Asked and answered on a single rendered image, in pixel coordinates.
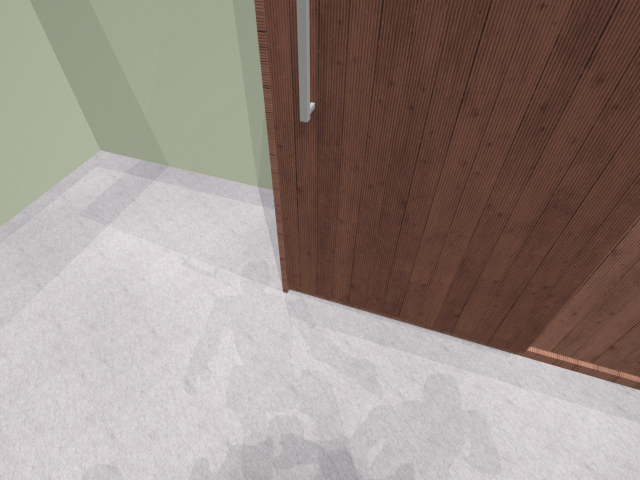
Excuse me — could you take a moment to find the wardrobe door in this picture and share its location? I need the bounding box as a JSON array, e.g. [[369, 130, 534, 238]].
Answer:
[[531, 216, 640, 377], [264, 0, 640, 353]]

